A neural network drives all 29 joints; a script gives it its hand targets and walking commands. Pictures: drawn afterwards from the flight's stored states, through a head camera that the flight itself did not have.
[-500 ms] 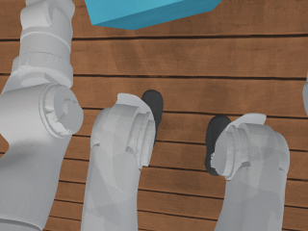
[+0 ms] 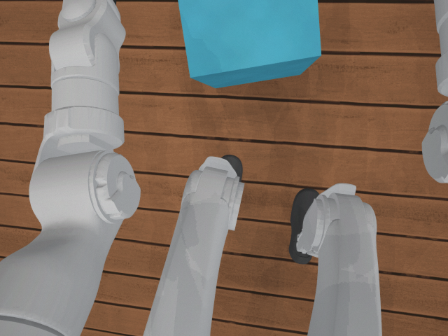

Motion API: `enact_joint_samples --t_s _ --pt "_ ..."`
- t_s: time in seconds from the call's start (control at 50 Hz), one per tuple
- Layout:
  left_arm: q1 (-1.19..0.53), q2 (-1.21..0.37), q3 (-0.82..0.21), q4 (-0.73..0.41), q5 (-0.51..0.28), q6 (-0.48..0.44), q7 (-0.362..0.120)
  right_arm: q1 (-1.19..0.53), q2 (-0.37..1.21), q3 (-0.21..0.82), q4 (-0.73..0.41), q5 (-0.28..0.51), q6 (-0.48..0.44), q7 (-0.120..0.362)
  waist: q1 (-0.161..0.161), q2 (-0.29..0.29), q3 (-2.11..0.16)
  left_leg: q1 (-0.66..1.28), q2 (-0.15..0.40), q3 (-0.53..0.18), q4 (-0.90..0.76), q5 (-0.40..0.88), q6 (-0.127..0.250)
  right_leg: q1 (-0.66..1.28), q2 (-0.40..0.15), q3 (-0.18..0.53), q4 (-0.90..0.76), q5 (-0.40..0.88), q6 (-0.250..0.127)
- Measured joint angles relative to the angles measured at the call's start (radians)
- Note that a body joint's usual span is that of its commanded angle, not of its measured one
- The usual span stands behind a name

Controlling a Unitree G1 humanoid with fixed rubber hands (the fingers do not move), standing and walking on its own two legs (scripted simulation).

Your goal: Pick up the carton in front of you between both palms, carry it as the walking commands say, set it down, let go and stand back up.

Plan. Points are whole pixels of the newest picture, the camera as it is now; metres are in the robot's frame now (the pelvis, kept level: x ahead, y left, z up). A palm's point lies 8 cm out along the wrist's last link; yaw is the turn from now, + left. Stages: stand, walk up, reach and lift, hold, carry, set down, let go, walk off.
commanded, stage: set down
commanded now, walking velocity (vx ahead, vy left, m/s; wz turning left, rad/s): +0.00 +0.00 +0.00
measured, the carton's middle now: (249, 23) +0.56 +0.11 -0.34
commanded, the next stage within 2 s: let go in 0.50 s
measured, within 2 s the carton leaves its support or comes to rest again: neither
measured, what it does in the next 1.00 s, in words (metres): rises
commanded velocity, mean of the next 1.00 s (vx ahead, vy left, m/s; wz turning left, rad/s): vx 0.00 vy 0.00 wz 0.00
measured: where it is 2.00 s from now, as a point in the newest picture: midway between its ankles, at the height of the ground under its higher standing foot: (261, 220)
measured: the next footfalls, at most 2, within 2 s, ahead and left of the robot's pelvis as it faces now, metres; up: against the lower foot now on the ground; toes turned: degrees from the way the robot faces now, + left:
none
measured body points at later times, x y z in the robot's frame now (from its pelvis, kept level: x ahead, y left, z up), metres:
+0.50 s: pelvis +0.03 +0.00 +0.14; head +0.36 +0.02 +0.44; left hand +0.52 +0.30 +0.04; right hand +0.65 -0.08 +0.04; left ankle +0.13 +0.12 -0.43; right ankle +0.08 -0.11 -0.43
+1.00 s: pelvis +0.07 +0.02 +0.25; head +0.30 +0.03 +0.63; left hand +0.41 +0.29 +0.15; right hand +0.48 -0.13 +0.14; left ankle +0.13 +0.12 -0.43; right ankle +0.08 -0.11 -0.43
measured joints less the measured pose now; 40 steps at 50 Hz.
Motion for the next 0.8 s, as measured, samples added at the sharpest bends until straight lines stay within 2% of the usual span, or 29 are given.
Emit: enact_joint_samples --t_s 0.22,0.58,0.68,0.8 --pt "0.088 0.012 -0.001 -0.087 -0.022 0.052 -0.031 0.094 0.021 -0.009 -0.12 -0.019 0.055 0.004 -0.003 -0.006 -0.09 0.121 0.003 0.004 -0.216 0.039 0.004 0.11 -0.002 0.017 -0.219 0.053 0.001" --pt "0.214 -0.037 0.047 -0.11 0.074 0.022 -0.086 0.202 0.084 -0.123 -0.093 -0.11 0.017 0.038 -0.009 -0.015 -0.164 0.427 0.01 -0.008 -0.609 0.145 0.005 0.411 -0.006 0.025 -0.629 0.182 -0.001" --pt "0.33 -0.054 0.028 -0.154 0.122 -0.004 -0.136 0.336 0.161 -0.178 -0.178 -0.172 -0.001 0.001 -0.027 -0.002 -0.183 0.518 0.014 -0.013 -0.709 0.173 0.01 0.506 -0.005 0.025 -0.743 0.219 0.003" --pt "0.571 -0.061 -0.053 -0.226 0.167 -0.044 -0.21 0.645 0.301 -0.219 -0.382 -0.21 -0.029 -0.089 -0.055 0.017 -0.188 0.693 0.021 -0.009 -0.846 0.204 0.025 0.687 -0.005 0.037 -0.903 0.267 0.013"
